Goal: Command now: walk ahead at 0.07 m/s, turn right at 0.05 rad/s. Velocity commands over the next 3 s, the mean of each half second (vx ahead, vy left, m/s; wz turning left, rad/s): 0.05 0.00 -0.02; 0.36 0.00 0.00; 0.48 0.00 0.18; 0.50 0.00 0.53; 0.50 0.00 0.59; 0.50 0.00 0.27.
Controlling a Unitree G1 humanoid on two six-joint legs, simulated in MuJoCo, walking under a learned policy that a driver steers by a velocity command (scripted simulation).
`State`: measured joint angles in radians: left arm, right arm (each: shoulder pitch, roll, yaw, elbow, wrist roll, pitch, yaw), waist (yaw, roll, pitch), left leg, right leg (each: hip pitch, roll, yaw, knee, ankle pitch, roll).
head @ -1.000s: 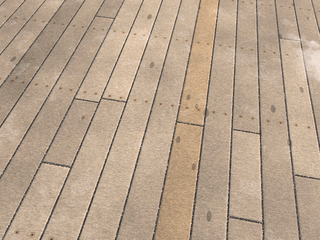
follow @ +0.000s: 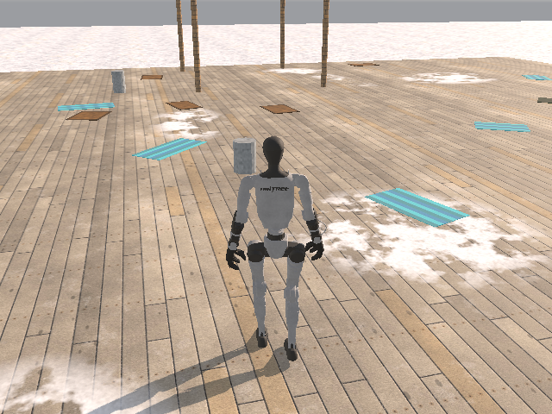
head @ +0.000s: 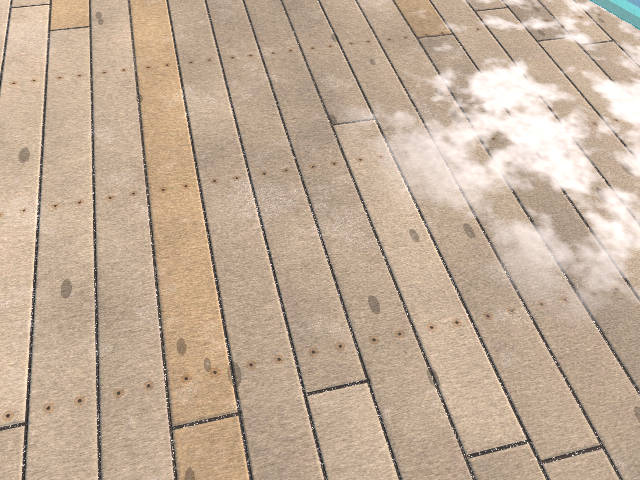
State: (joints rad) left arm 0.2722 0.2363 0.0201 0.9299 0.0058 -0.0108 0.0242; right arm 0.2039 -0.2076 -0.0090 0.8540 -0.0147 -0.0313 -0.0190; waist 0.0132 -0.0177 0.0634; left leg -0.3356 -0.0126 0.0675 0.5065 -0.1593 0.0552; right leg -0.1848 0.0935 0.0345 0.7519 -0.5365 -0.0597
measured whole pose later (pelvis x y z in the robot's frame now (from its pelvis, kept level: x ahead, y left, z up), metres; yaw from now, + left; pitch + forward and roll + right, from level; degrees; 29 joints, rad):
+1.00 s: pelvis +0.22 +0.03 +0.01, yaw +1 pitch +0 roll +0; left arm 0.10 0.21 0.04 0.98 0.03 -0.04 -0.03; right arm 0.48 -0.15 -0.02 1.09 -0.02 -0.09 -0.01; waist -0.04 -0.03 0.02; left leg 0.04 -0.06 0.06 0.21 -0.26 0.07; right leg -0.60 -0.07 -0.05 0.85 -0.13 -0.04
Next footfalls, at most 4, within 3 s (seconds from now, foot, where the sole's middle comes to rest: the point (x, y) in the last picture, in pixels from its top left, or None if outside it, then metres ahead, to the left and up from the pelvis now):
0.18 right None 0.04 -0.12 -0.77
1.18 right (359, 469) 0.50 -0.06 -0.77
1.74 left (273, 352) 0.76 0.13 -0.77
2.28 right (285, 231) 1.13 0.12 -0.77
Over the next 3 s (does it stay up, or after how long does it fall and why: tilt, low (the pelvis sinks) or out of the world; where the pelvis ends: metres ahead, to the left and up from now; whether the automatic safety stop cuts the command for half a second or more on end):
stays up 1.18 0.38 0.01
